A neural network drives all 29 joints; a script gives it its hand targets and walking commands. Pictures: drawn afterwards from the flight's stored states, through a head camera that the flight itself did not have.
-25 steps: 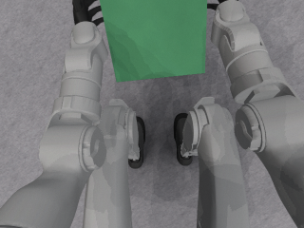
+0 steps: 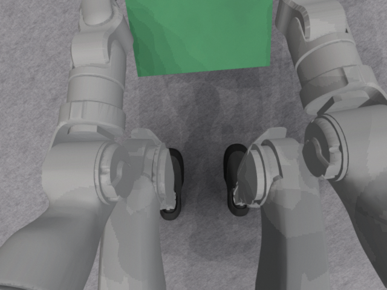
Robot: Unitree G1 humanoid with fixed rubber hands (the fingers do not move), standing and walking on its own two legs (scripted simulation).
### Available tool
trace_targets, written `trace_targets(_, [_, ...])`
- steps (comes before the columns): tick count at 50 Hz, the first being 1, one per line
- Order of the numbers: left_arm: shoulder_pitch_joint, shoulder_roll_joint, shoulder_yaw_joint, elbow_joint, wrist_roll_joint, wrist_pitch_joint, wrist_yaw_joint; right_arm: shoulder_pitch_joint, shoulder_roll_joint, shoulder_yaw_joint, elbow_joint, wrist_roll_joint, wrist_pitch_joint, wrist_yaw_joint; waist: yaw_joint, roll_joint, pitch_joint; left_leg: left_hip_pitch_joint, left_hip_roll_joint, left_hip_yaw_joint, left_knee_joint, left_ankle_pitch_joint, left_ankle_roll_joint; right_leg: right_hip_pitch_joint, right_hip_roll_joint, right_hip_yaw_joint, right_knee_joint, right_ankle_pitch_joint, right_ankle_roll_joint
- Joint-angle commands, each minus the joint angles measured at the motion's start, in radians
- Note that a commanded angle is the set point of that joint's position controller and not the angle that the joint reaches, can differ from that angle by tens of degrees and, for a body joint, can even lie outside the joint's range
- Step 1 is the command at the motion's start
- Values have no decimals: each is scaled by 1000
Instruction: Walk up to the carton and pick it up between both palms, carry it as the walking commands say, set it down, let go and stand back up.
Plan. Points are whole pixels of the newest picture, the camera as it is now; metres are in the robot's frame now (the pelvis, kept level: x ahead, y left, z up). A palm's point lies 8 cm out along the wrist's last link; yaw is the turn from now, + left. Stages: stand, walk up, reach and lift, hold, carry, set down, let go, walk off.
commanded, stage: set down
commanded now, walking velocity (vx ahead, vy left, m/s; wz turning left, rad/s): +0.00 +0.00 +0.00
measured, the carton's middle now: out of the picture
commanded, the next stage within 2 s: none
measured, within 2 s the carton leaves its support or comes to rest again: rests again in 0.88 s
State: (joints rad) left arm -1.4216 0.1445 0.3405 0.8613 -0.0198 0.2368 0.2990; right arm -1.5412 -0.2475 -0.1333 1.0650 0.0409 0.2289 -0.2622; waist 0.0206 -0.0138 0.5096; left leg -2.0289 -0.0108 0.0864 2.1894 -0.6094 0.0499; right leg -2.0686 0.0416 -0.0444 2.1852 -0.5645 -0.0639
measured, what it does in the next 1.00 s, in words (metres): stands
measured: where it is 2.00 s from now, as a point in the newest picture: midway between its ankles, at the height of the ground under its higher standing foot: (204, 193)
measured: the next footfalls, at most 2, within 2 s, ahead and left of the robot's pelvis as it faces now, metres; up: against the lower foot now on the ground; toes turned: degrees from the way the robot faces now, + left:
none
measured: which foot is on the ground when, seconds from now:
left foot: down 0.00-1.00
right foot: down 0.00-1.00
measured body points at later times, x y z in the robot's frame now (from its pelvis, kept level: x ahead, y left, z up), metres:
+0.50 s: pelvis +0.01 +0.00 -0.01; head +0.36 +0.00 +0.26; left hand +0.57 +0.16 -0.14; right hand +0.59 -0.13 -0.15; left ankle +0.12 +0.10 -0.35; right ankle +0.13 -0.09 -0.35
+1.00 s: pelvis +0.02 +0.00 -0.02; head +0.38 +0.00 +0.24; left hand +0.59 +0.16 -0.16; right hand +0.60 -0.14 -0.16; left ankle +0.12 +0.10 -0.35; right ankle +0.13 -0.09 -0.35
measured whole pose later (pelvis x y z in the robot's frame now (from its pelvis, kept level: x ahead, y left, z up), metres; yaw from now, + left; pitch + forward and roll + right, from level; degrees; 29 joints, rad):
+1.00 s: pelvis +0.02 +0.00 -0.02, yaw +1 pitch +32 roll +2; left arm -1.42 0.17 0.45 0.89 0.06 0.21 0.06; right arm -1.47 -0.23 -0.29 1.00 -0.06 0.16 -0.09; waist 0.02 -0.01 0.41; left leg -2.14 -0.02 0.09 2.26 -0.67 0.05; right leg -2.18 0.04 -0.05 2.26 -0.63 -0.06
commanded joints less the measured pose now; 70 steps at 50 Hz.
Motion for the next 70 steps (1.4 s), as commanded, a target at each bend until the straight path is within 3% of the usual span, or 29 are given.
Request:
trace_targets(1, [-539, -909, -318, 67, 4, 3, -537, -399, 1016, 203, -89, 7, -23, 430, 37, -24, -1297, 206, -113, -52, -173, 246, -9, 528, 105, 83, -171, 286, 18])
trace_targets(5, [-521, -895, -326, 57, 12, 3, -535, -420, 1060, 203, -103, 24, -31, 439, 68, -32, -1330, 230, -114, -68, -186, 255, -6, 510, 99, 68, -142, 277, 18])
trace_targets(8, [-512, -889, -308, 33, 5, 2, -552, -316, 1033, 161, -34, -26, -12, 447, 5, -48, -1234, 141, -107, -65, -153, 222, -8, 463, 100, 94, -159, 258, 13])
trace_targets(11, [-472, -903, -284, 122, 23, 16, -557, -370, 1023, 176, -69, -5, -26, 448, 31, -18, -1259, 178, -113, -52, -141, 210, -9, 458, 90, 85, -166, 210, 21])
trace_targets(13, [-459, -852, -264, 112, 46, 12, -555, -336, 1021, 151, -53, -29, -17, 461, 33, -92, -1196, 165, -108, -69, -164, 215, 0, 391, 93, 60, -161, 206, 34])
trace_targets(14, [-460, -904, -294, 104, 53, 16, -554, -365, 1035, 169, -31, -6, -15, 456, 63, 3, -1228, 145, -116, -28, -151, 225, -18, 466, 97, 89, -163, 234, 18])
trace_targets(17, [-435, -918, -279, 121, 57, 14, -559, -352, 1000, 151, -57, -23, -24, 455, 24, -14, -1173, 132, -110, -62, -158, 190, -13, 395, 102, 79, -158, 202, 19])
trace_targets(18, [-426, -860, -236, 143, 73, 14, -560, -341, 1024, 148, -44, -10, -19, 460, 69, -43, -1146, 135, -115, -66, -165, 194, 1, 345, 104, 67, -150, 185, 25])
trace_targets(22, [-386, -856, -221, 145, 83, 15, -560, -245, 1016, 116, 19, -58, -9, 455, 18, -53, -1126, 102, -114, -69, -155, 191, -3, 335, 99, 68, -148, 198, 24])
trace_targets(26, [-377, -875, -232, 163, 85, 22, -558, -313, 1002, 134, -26, -27, -16, 456, 61, -24, -1120, 124, -112, -52, -129, 183, -3, 357, 90, 88, -152, 171, 30])
trace_targets(28, [-369, -883, -233, 163, 99, 23, -562, -227, 985, 86, 62, -77, -6, 460, 27, -11, -1035, 54, -113, -66, -153, 156, -13, 326, 85, 96, -154, 187, 13])
trace_targets(30, [-363, -896, -209, 170, 101, 19, -554, -257, 1035, 115, 32, -51, -9, 469, 53, -49, -1083, 116, -115, -69, -152, 172, 2, 319, 94, 78, -143, 160, 25])
trace_targets(32, [-310, -874, -187, 208, 119, 38, -559, -181, 982, 54, 83, -118, 12, 474, -11, -47, -1016, 95, -114, -69, -162, 155, -3, 314, 91, 59, -165, 143, 22])
trace_targets(33, [-320, -858, -194, 156, 107, 28, -553, -175, 1004, 89, 68, -85, 8, 477, 48, -66, -1011, 83, -117, -70, -154, 168, -4, 294, 82, 83, -139, 174, 13])
trace_targets(34, [-301, -881, -202, 183, 83, 26, -553, -174, 1010, 90, 60, -95, 7, 473, 15, -52, -1031, 67, -116, -77, -144, 165, -1, 316, 82, 90, -150, 176, 15])
trace_targets(39, [-260, -919, -230, 176, 101, 38, -560, -122, 963, 89, 68, -110, 10, 476, 2, 2, -1003, 119, -119, -80, -132, 219, -16, 314, 74, 85, -131, 215, 1])
trace_targets(43, [-250, -926, -229, 169, 66, 27, -566, -99, 983, 98, 50, -116, 6, 475, -17, -52, -998, 93, -122, -82, -125, 233, -11, 332, 83, 89, -132, 252, 19])
trace_targets(47, [-227, -904, -244, 176, 96, 19, -548, -89, 1009, 114, 45, -101, 3, 484, 49, -13, -968, 145, -121, -88, -133, 264, -11, 258, 88, 83, -113, 238, 14])
trace_targets(48, [-200, -917, -219, 215, 107, 35, -546, -73, 952, 93, 43, -125, 4, 482, -13, -8, -976, 176, -129, -79, -115, 268, -11, 263, 90, 68, -132, 217, 23])
trace_targets(49, [-232, -890, -209, 177, 77, 21, -545, -119, 1015, 142, 32, -89, 11, 482, 54, -58, -1008, 136, -124, -87, -118, 251, -5, 295, 74, 92, -117, 237, 25])
trace_targets(54, [-216, -936, -212, 236, 60, 37, -560, -116, 951, 118, 18, -101, 3, 476, -13, -35, -974, 134, -127, -85, -98, 241, -10, 310, 71, 83, -120, 237, 21])
trace_targets(55, [-161, -912, -213, 184, 96, 27, -558, -95, 967, 141, 21, -103, -2, 470, 42, -64, -949, 89, -131, -71, -108, 238, -18, 315, 75, 91, -111, 251, 20])
trace_targets(60, [-195, -911, -208, 201, 95, 32, -544, -68, 928, 104, 32, -127, 6, 481, 7, -19, -990, 232, -123, -84, -102, 284, -17, 250, 80, 75, -114, 213, 26])
trace_targets(61, [-136, -904, -213, 211, 116, 18, -543, -93, 965, 150, -10, -102, -11, 481, 57, -32, -930, 191, -136, -85, -120, 269, -11, 264, 89, 72, -112, 222, 38])
trace_targets(63, [-185, -858, -166, 209, 125, 24, -541, -39, 959, 97, 64, -143, 11, 478, 37, -53, -952, 114, -121, -72, -108, 219, -15, 355, 84, 100, -125, 239, 26])
trace_targets(64, [-147, -867, -200, 220, 111, 33, -551, -7, 916, 75, 74, -150, 14, 479, -13, -45, -899, 101, -118, -98, -117, 194, -12, 304, 75, 81, -100, 202, 20])
trace_targets(66, [-141, -836, -170, 215, 105, 25, -549, 8, 936, 74, 62, -164, 14, 475, 25, -59, -922, 113, -120, -86, -117, 197, -9, 269, 70, 94, -122, 189, 26])
trace_targets(69, [-170, -861, -194, 209, 114, 24, -546, 2, 915, 71, 68, -159, 6, 471, 2, -15, -890, 110, -123, -94, -111, 240, -20, 248, 77, 92, -100, 237, 21])
trace_targets(70, [-176, -821, -200, 184, 110, 20, -535, -34, 907, 84, 75, -140, 6, 465, 43, 7, -939, 143, -98, -84, -90, 253, -25, 333, 63, 130, -96, 258, 14])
